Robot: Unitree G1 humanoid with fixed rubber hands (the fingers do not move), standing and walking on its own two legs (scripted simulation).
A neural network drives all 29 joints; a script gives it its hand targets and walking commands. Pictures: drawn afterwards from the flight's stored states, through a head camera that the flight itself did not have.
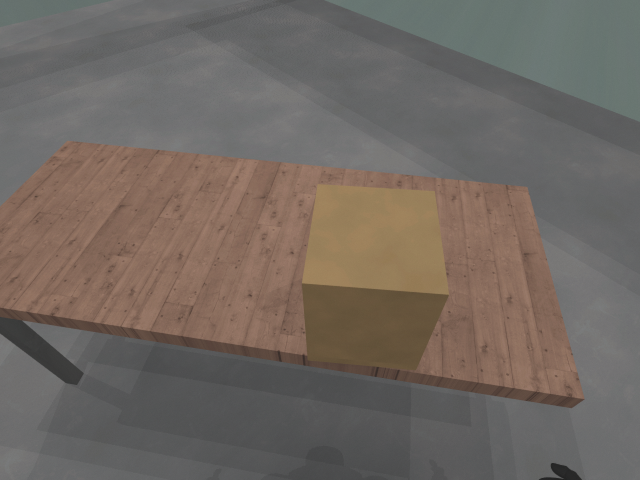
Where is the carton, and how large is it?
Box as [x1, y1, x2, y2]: [302, 184, 448, 369]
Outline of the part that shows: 318,184 302,279 308,360 415,369 448,295 434,191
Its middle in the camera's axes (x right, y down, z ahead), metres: +0.08 +0.06 +0.69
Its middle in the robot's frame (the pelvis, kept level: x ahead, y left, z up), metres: +0.46 -0.05 -0.09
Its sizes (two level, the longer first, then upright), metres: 0.210 0.200 0.250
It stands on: a table, 0.56 m high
